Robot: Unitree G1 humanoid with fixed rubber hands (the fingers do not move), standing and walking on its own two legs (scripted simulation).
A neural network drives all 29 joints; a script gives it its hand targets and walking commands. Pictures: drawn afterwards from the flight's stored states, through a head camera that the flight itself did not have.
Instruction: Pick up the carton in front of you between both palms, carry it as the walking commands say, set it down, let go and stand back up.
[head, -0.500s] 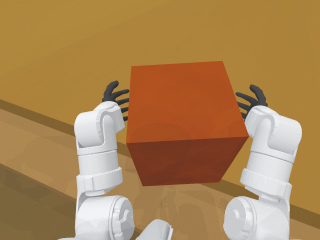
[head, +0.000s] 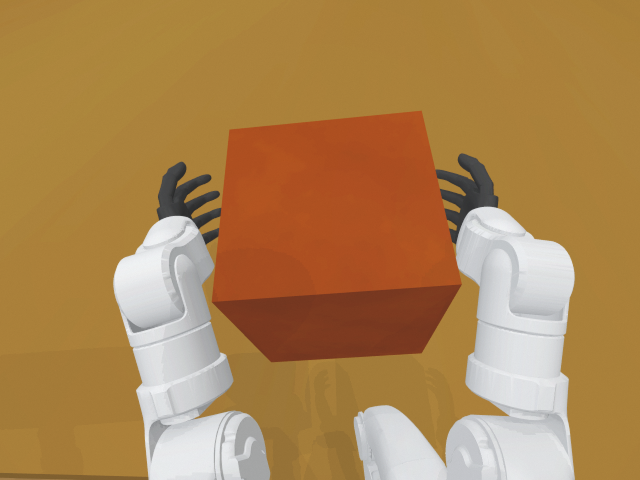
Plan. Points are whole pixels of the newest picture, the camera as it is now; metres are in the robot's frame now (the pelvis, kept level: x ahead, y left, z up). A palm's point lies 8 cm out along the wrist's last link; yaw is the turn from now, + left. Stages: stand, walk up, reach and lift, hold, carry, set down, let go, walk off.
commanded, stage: carry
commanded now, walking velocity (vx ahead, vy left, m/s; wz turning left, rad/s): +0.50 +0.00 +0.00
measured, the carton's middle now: (336, 253) +0.37 -0.04 +0.07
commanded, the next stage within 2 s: none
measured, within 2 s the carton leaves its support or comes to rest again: neither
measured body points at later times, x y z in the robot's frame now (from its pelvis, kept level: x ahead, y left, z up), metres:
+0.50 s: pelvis +0.37 -0.01 +0.13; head +0.39 +0.01 +0.57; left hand +0.71 +0.20 +0.26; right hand +0.75 -0.11 +0.25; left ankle +0.32 +0.11 -0.44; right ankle +0.41 -0.09 -0.57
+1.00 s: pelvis +0.71 +0.09 +0.18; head +0.73 +0.10 +0.63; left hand +1.08 +0.25 +0.30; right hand +1.06 -0.07 +0.30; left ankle +0.67 +0.14 -0.57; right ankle +0.76 -0.07 -0.51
